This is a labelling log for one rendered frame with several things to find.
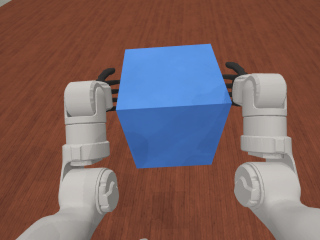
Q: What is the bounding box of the robot left forearm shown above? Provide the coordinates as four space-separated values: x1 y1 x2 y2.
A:
58 80 113 207

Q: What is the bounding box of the left robot upper arm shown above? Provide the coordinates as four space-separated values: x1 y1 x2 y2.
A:
16 167 119 240

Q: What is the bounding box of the robot right forearm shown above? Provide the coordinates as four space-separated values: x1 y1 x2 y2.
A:
232 73 301 197

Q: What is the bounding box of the right robot upper arm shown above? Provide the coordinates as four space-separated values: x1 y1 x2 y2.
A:
234 162 320 240

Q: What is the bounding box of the left robot hand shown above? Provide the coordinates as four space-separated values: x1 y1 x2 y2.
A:
96 68 121 112

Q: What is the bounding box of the carton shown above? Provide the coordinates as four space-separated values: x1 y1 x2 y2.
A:
116 44 232 169

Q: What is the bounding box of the right robot hand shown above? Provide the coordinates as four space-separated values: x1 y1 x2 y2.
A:
222 62 248 107

